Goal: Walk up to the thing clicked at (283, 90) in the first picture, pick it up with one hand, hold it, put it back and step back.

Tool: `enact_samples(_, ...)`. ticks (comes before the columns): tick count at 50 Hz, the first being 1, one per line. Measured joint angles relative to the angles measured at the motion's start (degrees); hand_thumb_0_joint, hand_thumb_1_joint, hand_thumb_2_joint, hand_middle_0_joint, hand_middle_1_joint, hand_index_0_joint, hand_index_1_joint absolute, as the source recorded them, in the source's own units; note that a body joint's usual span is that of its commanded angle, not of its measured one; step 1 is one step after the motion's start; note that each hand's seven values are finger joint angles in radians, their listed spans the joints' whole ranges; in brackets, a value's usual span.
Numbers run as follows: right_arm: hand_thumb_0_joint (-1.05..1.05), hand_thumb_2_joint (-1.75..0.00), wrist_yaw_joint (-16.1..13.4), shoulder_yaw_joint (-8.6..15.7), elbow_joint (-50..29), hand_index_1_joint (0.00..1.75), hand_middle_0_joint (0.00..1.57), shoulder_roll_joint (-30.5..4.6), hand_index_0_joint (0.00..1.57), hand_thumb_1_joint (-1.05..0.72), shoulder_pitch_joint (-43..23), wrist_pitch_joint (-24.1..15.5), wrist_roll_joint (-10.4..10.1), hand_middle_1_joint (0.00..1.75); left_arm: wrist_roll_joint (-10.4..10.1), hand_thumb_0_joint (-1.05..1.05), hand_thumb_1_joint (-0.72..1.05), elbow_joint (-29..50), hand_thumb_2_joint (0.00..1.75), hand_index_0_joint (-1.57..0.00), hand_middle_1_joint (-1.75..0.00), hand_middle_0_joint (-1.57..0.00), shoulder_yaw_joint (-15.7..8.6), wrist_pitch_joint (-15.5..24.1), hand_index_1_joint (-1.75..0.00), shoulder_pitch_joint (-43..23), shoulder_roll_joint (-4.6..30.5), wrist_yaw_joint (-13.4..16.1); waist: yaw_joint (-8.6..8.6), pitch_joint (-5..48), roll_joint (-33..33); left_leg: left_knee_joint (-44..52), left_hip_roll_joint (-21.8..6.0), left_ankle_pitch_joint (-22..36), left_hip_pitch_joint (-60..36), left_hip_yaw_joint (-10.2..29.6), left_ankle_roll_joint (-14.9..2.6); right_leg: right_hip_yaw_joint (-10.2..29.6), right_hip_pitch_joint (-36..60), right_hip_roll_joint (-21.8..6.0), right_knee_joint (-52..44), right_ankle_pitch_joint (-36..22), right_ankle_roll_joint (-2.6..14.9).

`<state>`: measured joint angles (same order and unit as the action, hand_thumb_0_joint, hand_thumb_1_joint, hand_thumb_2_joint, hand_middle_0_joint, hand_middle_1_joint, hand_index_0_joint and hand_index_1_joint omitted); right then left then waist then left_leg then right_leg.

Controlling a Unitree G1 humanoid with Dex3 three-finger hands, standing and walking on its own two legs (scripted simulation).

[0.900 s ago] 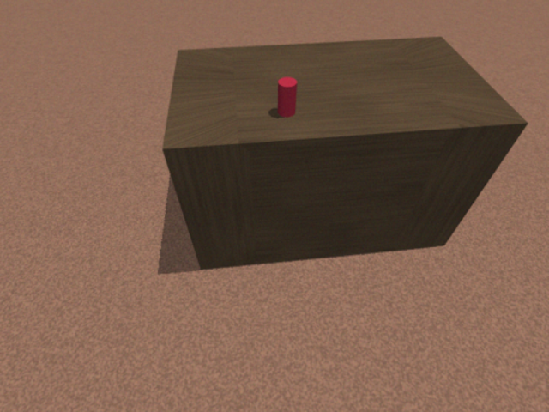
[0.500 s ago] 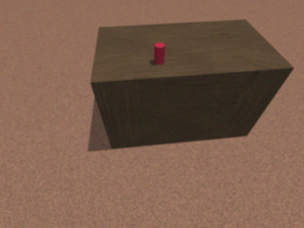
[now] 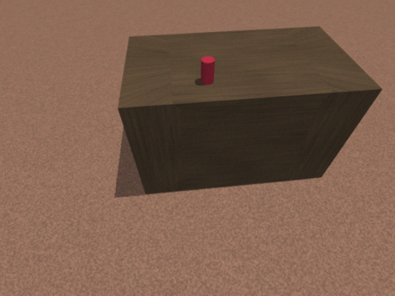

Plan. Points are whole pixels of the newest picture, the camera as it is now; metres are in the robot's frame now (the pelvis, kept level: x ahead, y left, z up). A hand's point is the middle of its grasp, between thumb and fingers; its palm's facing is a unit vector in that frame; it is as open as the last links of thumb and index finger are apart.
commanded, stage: stand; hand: right
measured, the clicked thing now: (207, 70) +0.95 -0.02 -0.08
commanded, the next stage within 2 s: walk up in 0.22 s
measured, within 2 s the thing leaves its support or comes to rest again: neither
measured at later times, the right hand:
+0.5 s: hand out of the picture +0.13 -0.24 -0.15, palm faces -0.11 +0.91 -0.39, open 7.4 cm
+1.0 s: hand (266, 249) +0.27 -0.15 -0.16, palm faces -0.09 +0.93 -0.35, open 7.4 cm
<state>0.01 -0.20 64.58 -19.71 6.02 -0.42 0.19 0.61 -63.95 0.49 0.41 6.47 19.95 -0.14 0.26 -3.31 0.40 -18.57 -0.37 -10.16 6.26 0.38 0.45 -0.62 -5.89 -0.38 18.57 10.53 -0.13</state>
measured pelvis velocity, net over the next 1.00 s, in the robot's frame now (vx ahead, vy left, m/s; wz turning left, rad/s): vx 0.23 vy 0.11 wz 0.10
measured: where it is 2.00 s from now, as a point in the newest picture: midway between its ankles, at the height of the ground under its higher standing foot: (175, 253)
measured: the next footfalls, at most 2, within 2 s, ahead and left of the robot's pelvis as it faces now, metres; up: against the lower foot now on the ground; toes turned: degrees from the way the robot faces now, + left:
left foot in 0.54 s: +0.18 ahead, +0.22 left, +0.00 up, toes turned +8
right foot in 1.04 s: +0.40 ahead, +0.00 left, +0.00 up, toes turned +3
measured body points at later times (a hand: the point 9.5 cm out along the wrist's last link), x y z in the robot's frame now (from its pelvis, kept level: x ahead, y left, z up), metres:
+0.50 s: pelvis +0.05 +0.05 -0.01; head +0.06 +0.05 +0.44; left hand +0.05 +0.38 -0.13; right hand +0.14 -0.29 -0.12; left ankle +0.11 +0.20 -0.73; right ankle +0.00 -0.12 -0.75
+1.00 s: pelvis +0.23 +0.11 -0.02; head +0.26 +0.11 +0.43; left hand +0.29 +0.44 -0.13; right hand +0.27 -0.20 -0.13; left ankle +0.14 +0.21 -0.75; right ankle +0.36 -0.01 -0.73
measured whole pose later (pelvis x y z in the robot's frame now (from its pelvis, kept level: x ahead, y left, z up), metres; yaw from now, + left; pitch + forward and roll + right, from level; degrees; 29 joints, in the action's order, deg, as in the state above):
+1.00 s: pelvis +0.23 +0.11 -0.02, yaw +6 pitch -2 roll +1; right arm 2.4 3.4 49.0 -22.2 22.3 -3.5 0.4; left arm 1.2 -50.8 -3.4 1.6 13.1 23.2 -3.8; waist -2.2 -5.7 0.6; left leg -26.5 1.5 -21.7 2.6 -2.6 -1.6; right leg -1.5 -25.3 -4.0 36.3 10.3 1.9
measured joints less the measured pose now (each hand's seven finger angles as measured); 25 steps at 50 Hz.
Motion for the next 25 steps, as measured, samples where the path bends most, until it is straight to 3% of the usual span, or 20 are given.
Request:
enact_samples(12, 0.01, -0.89, 0.5, 0.4, -0.6, 0.3, 0.2, -0.1, 0.2, -0.9, 0.7, 0.1, 0.3, 0.3, 0.1, 0.01, 0.9, 0.4, 0.9, -0.2, -0.3, -0.2, -0.5, 0.1, -0.3, 0.5, 0.1, -0.3, -0.14, 0.2, -0.3, -1.0, 0.0, -1.5, 0.5, 0.1, -0.44, -0.1, -0.3, 0.1, 0.7, 1.1, 0.35)
enact_samples(15, 0.01, -0.89, 2.0, 2.0, -2.8, 0.3, 0.2, -1.2, 0.21, -0.9, 3.4, 0.7, 1.3, 0.3, 1.0, 0.01, 0.9, 2.7, 0.9, -0.2, -0.3, -0.21, -2.3, 1.5, -0.3, 2.6, 0.2, -1.3, -0.06, 1.2, -1.1, -12.0, 0.0, -12.5, 4.8, 0.9, -2.07, -1.1, -1.1, 0.3, 3.8, 5.2, 1.51)
enact_samples(18, 0.01, -0.89, 2.9, 3.3, -4.0, 0.3, 0.2, -2.7, 0.21, -0.9, 5.3, 1.5, 2.0, 0.3, 1.5, 0.0, 0.9, 4.8, 0.9, -0.21, -0.3, -0.21, -3.8, 2.4, -0.3, 4.9, 0.8, -1.2, 1.04, 1.6, -1.3, -25.5, 0.0, -13.9, 11.2, 1.1, -1.84, -1.7, -0.2, -0.4, 3.4, 4.0, 2.13)
enact_samples(21, 0.01, -0.89, 3.8, 4.6, -5.4, 0.3, 0.2, -4.4, 0.2, -0.9, 6.4, 1.4, 2.0, 0.3, 1.7, 0.0, 0.9, 5.6, 0.9, -0.21, -0.3, -0.21, -4.5, 2.7, -0.3, 7.1, 1.7, -1.2, 1.47, 0.8, -2.2, -28.4, -2.1, -13.4, 15.3, 1.9, -1.16, -2.5, 2.1, -0.9, 2.0, 4.7, 1.32)
enact_samples(25, 0.01, -0.89, 4.7, 5.6, -7.5, 0.3, 0.2, -5.4, 0.2, -0.9, 7.2, 0.8, 1.9, 0.3, 1.8, 0.01, 0.9, 6.6, 0.9, -0.2, -0.3, -0.21, -5.2, 2.3, -0.3, 9.2, 4.0, -1.7, 1.47, -0.6, -2.0, -21.7, -4.8, -10.4, 16.9, 1.7, -0.47, -3.6, 4.3, -2.5, 3.6, 7.6, -0.67)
